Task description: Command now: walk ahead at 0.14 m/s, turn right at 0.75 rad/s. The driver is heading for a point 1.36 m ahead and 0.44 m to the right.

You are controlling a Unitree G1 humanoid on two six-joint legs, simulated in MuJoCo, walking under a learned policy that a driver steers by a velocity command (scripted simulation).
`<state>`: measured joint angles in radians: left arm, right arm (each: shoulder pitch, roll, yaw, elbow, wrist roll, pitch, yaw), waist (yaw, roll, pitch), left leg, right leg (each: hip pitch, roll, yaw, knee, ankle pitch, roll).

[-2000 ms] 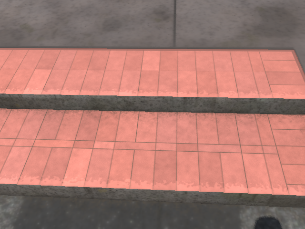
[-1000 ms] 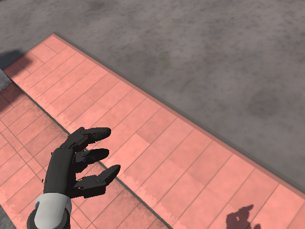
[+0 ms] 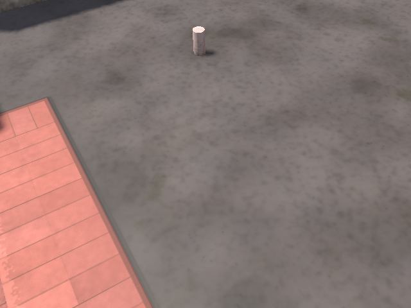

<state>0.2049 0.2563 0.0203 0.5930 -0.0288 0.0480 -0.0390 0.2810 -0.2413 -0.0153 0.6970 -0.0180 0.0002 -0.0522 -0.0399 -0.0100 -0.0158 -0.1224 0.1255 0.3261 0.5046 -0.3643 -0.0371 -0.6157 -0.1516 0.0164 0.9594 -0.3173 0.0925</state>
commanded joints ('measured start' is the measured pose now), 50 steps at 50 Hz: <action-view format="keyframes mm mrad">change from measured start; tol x64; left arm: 1 -81 73 25 -100 -4 -13 -1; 50 -10 207 10 18 -8 -238 16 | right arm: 1 1 -229 -87 -32 25 21 9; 50 263 -227 -82 -105 28 -77 64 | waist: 1 -10 120 66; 50 -141 125 -211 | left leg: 1 -54 225 -107 -127 207 150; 6 -694 -101 -362 984 -386 -76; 39 -800 -50 -351 131 331 68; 50 590 158 -1045 -198 -235 382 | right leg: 1 71 79 -151 -140 3 -40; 6 716 -211 781 -574 450 -454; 36 727 -71 395 -779 -18 -312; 46 463 -20 42 -196 1390 -196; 48 -190 240 61 519 -123 -97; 50 -370 135 138 500 -16 -115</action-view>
